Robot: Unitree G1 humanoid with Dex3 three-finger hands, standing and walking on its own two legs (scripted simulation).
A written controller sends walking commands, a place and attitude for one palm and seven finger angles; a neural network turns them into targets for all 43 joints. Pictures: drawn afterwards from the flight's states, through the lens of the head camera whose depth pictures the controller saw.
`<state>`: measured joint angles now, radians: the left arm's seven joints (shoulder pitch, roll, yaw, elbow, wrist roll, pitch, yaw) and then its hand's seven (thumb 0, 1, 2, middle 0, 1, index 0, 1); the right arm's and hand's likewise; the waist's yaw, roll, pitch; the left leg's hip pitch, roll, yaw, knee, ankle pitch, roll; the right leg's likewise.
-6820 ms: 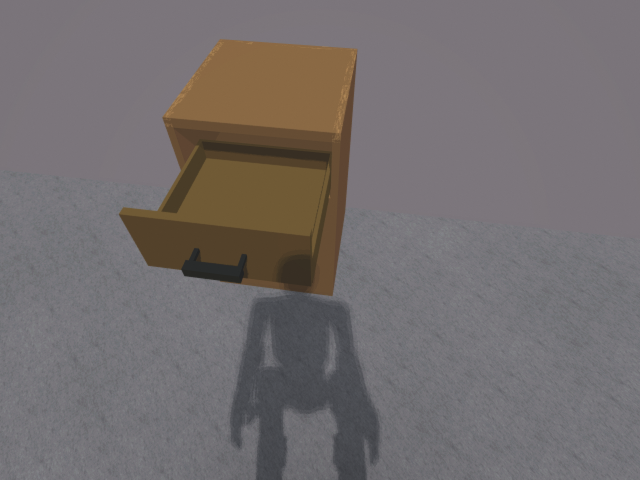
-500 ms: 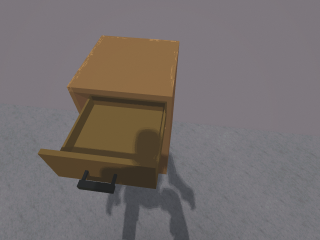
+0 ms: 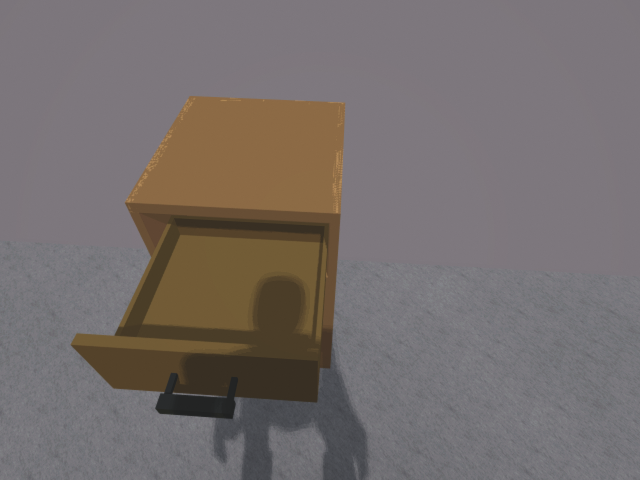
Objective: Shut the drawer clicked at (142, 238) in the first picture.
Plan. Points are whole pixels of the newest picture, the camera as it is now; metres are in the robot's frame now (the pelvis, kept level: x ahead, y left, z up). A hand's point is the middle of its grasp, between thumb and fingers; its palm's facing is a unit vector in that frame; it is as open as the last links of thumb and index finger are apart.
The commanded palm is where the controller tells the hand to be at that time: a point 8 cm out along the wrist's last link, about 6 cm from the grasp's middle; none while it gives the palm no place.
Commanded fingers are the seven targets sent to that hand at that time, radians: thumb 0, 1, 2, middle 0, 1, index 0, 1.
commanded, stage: come to a stop and stand still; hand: left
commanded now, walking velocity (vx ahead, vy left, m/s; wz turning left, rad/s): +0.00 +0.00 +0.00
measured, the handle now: (199, 393) +0.28 +0.22 -0.18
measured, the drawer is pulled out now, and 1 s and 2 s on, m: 0.30 0.30 0.30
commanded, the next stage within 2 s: look again from close up in 0.94 s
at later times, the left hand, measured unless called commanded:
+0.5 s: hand out of the picture +0.03 +0.22 -0.18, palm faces +0.01 -0.98 -0.22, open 7.4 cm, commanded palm none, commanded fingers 0.00 0.90 0.90 -0.20 -0.30 -0.20 -0.30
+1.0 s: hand out of the picture +0.03 +0.24 -0.18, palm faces +0.02 -0.98 -0.21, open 7.4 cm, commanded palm none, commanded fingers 0.00 0.90 0.90 -0.20 -0.30 -0.20 -0.30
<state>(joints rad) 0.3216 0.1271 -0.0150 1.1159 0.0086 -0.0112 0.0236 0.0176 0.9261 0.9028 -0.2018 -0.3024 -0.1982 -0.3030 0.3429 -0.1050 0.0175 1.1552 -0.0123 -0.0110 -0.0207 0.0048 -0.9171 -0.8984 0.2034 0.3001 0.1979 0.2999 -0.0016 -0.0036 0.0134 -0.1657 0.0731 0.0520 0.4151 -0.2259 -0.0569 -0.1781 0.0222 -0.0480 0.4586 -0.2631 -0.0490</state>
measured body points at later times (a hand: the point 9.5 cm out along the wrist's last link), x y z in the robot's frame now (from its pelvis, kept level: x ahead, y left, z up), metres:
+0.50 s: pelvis +0.00 +0.04 -0.01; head +0.01 +0.04 +0.44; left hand +0.03 +0.28 -0.16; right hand +0.02 -0.19 -0.16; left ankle +0.00 +0.16 -0.74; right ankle -0.01 -0.08 -0.74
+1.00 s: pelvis +0.02 +0.06 +0.00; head +0.04 +0.07 +0.45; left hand +0.03 +0.29 -0.16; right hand +0.04 -0.17 -0.16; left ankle +0.00 +0.16 -0.74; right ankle -0.01 -0.08 -0.74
